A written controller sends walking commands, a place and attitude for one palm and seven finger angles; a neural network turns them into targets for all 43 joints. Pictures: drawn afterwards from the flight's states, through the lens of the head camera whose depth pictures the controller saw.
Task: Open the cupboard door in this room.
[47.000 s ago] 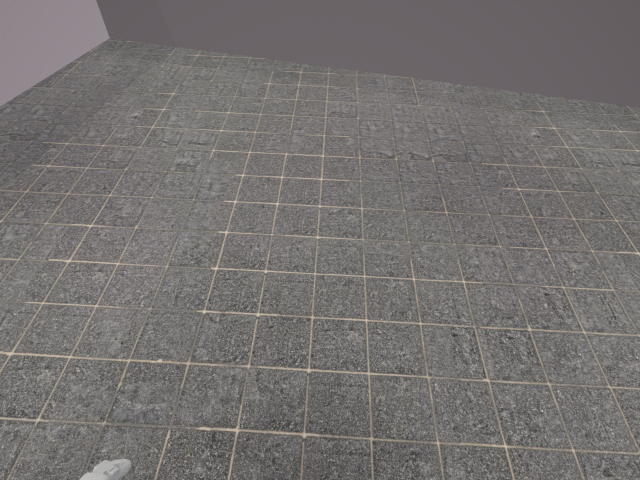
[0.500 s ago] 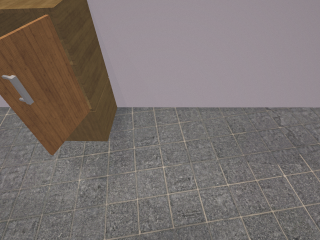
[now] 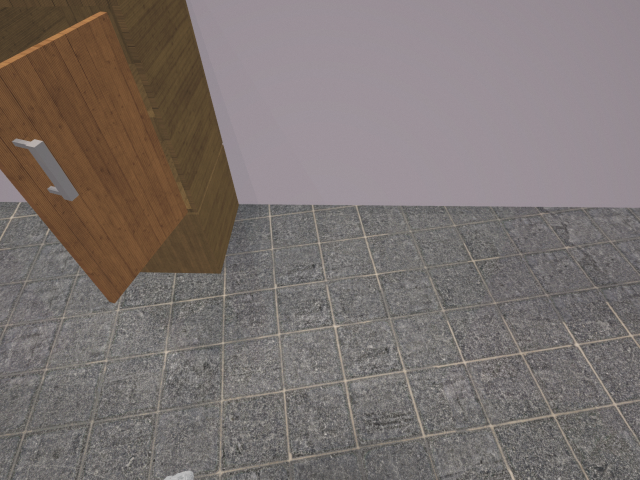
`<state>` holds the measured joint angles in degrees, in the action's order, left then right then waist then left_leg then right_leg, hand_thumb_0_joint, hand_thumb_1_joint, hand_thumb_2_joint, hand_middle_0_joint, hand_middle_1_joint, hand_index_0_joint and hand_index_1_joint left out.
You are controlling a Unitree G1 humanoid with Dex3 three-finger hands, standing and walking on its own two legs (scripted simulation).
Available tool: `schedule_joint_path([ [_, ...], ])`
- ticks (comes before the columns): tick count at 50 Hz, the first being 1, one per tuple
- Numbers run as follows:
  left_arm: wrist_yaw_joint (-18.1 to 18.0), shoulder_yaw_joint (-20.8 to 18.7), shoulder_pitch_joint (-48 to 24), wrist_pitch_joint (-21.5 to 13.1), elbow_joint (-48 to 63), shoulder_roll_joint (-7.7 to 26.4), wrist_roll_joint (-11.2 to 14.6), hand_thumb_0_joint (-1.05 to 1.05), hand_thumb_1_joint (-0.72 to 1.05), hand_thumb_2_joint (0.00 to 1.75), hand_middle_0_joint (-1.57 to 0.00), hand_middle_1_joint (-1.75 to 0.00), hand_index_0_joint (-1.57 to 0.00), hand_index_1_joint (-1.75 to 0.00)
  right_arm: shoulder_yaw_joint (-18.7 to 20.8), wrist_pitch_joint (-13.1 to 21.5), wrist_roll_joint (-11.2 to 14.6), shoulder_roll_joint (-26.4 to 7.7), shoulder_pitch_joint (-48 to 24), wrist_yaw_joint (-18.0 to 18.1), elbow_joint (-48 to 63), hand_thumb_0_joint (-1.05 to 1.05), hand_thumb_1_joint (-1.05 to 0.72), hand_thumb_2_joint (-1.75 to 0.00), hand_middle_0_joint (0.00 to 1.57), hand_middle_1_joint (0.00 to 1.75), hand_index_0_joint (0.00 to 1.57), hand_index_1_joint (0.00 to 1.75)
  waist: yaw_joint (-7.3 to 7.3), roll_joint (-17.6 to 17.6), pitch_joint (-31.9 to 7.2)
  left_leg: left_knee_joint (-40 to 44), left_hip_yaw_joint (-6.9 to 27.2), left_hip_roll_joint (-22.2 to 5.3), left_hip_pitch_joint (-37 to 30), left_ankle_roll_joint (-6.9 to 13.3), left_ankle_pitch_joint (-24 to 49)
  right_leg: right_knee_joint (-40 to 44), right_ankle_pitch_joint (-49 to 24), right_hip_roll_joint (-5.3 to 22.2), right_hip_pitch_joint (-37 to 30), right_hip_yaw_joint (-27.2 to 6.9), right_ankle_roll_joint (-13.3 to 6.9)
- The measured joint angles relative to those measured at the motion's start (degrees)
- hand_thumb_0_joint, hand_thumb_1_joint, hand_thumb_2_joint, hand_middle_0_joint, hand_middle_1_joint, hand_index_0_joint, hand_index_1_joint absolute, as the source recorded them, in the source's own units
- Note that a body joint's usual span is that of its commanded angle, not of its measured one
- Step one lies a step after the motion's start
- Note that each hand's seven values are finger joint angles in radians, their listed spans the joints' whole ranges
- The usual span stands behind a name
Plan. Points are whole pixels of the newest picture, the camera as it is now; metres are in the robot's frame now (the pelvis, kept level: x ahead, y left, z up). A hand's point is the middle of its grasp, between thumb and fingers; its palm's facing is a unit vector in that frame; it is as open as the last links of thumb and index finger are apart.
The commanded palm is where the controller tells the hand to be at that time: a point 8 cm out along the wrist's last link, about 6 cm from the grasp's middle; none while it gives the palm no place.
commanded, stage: relax the arm and regain balance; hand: left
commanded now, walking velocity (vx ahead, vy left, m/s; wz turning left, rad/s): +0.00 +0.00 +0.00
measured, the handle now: (46, 170) +0.63 +0.54 +0.02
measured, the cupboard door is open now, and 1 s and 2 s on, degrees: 73 73 73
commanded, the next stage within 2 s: stand and wait in 0.24 s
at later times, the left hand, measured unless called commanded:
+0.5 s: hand out of the picture +0.13 +0.15 -0.16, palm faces +0.10 -0.98 -0.19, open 16.2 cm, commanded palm none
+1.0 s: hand out of the picture +0.13 +0.14 -0.16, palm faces +0.12 -0.98 -0.18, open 16.2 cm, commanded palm none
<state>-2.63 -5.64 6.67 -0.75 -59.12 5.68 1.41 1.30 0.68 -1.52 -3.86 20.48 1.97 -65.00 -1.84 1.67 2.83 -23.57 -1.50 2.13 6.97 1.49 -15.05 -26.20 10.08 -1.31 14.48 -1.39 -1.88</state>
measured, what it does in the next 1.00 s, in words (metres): stands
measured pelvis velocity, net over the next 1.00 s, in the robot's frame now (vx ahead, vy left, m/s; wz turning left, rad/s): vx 0.02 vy -0.03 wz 0.01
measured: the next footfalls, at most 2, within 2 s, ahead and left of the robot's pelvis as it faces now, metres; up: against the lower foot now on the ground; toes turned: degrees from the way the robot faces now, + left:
none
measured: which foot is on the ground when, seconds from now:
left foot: down 0.00-1.00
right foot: down 0.00-1.00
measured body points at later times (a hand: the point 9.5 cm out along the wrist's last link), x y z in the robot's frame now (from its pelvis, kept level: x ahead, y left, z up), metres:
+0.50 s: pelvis +0.01 -0.02 +0.00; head +0.03 -0.03 +0.45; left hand +0.12 +0.20 -0.14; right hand -0.02 -0.22 -0.17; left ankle -0.02 +0.10 -0.74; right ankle +0.04 -0.10 -0.74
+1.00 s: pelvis +0.02 -0.03 +0.00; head +0.03 -0.04 +0.45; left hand +0.12 +0.19 -0.14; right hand -0.02 -0.23 -0.17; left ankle -0.02 +0.10 -0.74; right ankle +0.04 -0.10 -0.74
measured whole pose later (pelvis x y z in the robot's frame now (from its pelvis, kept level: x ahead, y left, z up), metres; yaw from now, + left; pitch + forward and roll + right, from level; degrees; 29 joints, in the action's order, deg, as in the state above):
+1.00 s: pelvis +0.02 -0.03 +0.00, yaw +0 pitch -2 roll +0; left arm -2.8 -5.0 6.4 -1.7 -59.4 5.9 1.3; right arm 1.6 -0.5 -1.6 -6.2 18.8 1.9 -66.0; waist -1.8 1.3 2.7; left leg -22.4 0.0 -1.1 5.0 -1.1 -15.9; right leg -22.6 9.8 -4.3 11.2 0.3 -4.2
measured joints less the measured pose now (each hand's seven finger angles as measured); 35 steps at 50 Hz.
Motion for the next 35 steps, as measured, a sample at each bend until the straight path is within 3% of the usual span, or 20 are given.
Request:
schedule_joint_path([
  [14, 0.0, 1.1, -0.4, -0.8, 0.0, -0.3, -0.5, 0.16, -0.52, 0.28, -0.15, -0.30, -0.15, -0.30, 0.6, -0.2, 0.1, -3.4, -4.6, 0.0, 0.3, 0.01, -0.92, -0.90, 0.20, 0.30, 0.20, 0.30, 0.28, -0.5, 0.1, 1.1, 0.3, -0.8, -1.7, -0.7, -0.4, 0.7, 0.7, -0.8, -1.5, 0.3, -0.6],
  [35, -0.1, 0.9, -0.7, -0.8, -0.6, 0.6, -0.2, 0.14, -0.49, 0.30, -0.15, -0.30, -0.15, -0.30, 0.1, -1.1, 0.0, -2.4, -2.4, -0.2, -1.3, 0.00, -0.91, -0.90, 0.20, 0.30, 0.20, 0.30, -0.07, 0.0, 0.5, 1.7, 1.2, -2.7, -2.2, -2.3, -0.5, 3.0, 0.0, -2.5, -2.8, 1.4, -2.1],
])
